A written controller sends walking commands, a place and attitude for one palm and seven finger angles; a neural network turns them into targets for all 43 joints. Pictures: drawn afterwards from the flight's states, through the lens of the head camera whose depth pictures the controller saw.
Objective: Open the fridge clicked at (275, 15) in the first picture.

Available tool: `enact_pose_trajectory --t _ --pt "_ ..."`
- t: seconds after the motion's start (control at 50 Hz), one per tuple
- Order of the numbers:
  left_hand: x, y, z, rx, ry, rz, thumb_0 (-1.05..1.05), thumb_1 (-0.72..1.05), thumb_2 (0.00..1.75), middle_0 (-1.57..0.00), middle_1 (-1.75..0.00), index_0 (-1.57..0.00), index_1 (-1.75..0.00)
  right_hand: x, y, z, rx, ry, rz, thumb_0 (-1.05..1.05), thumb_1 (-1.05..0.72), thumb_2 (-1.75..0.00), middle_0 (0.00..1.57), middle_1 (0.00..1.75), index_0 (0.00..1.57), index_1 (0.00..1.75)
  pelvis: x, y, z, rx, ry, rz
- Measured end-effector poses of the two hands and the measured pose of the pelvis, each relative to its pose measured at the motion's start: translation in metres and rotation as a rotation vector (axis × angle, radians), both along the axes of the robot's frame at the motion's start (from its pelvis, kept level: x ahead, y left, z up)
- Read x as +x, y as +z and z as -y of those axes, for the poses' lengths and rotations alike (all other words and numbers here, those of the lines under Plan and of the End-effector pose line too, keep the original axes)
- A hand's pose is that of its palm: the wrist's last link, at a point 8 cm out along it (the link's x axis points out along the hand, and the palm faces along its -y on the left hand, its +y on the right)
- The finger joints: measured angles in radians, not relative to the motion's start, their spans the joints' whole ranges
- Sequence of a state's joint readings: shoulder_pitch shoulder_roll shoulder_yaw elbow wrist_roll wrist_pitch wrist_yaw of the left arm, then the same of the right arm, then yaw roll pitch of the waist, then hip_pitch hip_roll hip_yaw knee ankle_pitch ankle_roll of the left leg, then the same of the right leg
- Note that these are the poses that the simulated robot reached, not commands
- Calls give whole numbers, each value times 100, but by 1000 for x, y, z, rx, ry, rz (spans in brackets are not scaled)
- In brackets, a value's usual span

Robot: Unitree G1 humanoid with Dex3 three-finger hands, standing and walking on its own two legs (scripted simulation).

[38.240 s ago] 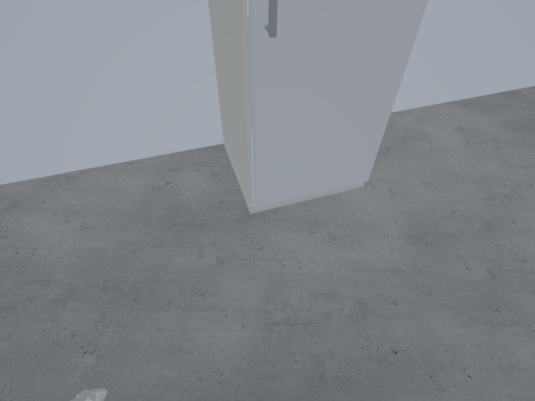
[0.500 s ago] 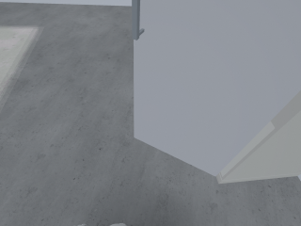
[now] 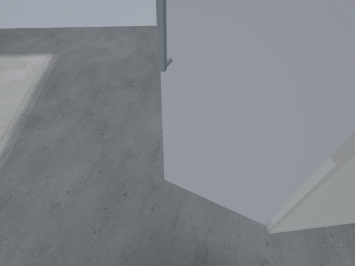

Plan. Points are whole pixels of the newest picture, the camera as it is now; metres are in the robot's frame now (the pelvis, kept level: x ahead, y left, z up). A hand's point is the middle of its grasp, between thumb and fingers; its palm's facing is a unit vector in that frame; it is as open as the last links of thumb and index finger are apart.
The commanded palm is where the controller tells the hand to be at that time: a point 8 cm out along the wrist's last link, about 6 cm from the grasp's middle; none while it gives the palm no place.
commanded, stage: let the arm hang, fingers relaxed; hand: left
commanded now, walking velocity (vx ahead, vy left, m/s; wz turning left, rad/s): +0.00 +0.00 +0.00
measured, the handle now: (165, 13) +0.66 +0.08 +0.27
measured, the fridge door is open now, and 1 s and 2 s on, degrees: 57 57 57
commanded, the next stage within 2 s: look to check the result in 0.24 s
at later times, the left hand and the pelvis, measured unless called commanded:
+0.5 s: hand out of the picture +0.02 +0.18 -0.17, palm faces -0.02 -0.97 -0.22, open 7.4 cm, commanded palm none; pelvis +0.01 -0.01 +0.00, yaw +0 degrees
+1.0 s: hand out of the picture +0.02 +0.17 -0.18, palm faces -0.02 -0.98 -0.21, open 7.4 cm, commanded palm none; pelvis +0.00 -0.01 +0.00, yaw -1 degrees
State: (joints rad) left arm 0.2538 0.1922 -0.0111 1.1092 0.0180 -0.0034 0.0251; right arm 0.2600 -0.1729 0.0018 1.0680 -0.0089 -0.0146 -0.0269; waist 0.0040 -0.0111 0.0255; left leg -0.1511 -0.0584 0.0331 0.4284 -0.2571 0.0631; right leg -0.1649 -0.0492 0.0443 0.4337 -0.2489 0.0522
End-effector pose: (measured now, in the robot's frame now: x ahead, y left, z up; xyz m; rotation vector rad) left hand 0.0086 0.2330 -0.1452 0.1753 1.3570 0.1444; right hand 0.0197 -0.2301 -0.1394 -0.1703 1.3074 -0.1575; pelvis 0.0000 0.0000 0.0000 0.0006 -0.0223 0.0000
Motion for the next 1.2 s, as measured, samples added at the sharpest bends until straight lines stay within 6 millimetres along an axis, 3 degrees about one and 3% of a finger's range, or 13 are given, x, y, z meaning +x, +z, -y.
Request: enact_pose_trajectory --t 0.2,0.58,0.9,1.2 --pt "19 -2 11 -21 -17 30 0 91 89 -21 -30 -20 -29 5 3 6 -12 -5 0 1 -90 -90 20 30 20 30 4 1 4 -1 -4 2" --pt "4 3 3 18 -15 -37 0 90 89 -20 -30 -20 -29 -26 0 10 2 -37 -100 1 -90 -90 20 30 20 30 5 3 10 -1 -8 3" --pt "9 1 11 -1 -21 -21 0 90 89 -20 -30 -20 -29 -14 3 17 -9 -28 -69 1 -90 -90 20 30 20 30 4 3 13 -1 -9 1" --pt "20 4 4 19 -28 -1 0 90 89 -21 -30 -20 -29 -2 5 24 -23 -19 -49 1 -90 -90 20 30 20 30 6 4 14 -2 -10 1"
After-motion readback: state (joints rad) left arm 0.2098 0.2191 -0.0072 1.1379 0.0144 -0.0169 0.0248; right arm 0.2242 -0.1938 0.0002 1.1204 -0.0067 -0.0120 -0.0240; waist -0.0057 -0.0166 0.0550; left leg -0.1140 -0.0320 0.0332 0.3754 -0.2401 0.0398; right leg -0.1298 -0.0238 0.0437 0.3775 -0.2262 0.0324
